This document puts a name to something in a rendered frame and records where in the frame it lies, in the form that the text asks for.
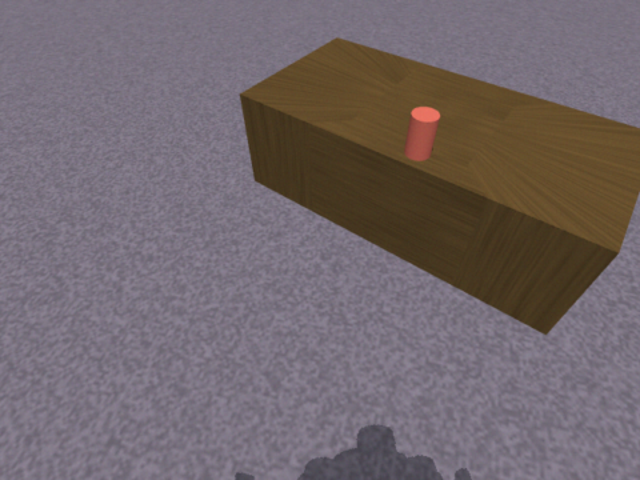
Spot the can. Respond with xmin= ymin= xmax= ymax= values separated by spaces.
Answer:
xmin=404 ymin=107 xmax=440 ymax=161

